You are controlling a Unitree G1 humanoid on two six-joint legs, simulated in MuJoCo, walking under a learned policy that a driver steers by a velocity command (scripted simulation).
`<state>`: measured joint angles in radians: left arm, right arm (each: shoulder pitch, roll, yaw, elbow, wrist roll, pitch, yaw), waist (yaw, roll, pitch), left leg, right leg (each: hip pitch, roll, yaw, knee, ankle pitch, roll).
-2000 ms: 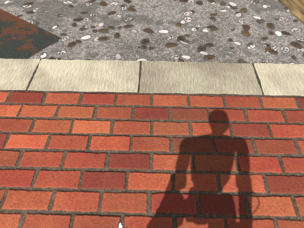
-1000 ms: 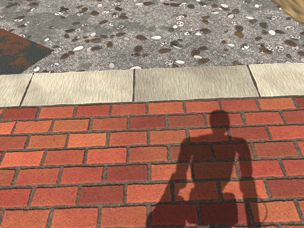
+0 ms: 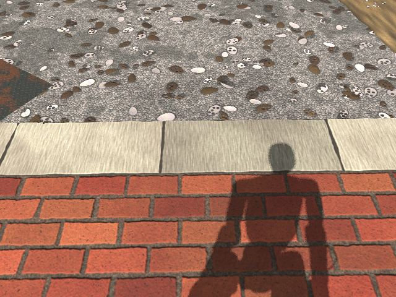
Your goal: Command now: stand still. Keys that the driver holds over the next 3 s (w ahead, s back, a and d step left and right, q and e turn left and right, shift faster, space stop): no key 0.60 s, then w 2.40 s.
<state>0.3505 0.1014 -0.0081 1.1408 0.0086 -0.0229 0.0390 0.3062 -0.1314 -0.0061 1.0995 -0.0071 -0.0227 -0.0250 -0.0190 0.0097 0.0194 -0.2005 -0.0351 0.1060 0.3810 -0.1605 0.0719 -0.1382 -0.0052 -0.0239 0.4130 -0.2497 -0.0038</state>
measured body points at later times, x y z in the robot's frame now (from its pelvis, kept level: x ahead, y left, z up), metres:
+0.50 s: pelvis +0.03 -0.02 +0.00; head +0.04 -0.02 +0.45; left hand -0.01 +0.18 -0.16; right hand +0.00 -0.22 -0.16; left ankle +0.03 +0.07 -0.74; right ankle -0.02 -0.12 -0.74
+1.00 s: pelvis +0.13 +0.03 -0.02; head +0.14 +0.05 +0.43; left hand +0.02 +0.25 -0.17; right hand +0.17 -0.22 -0.15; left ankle +0.15 +0.11 -0.74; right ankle -0.01 -0.10 -0.71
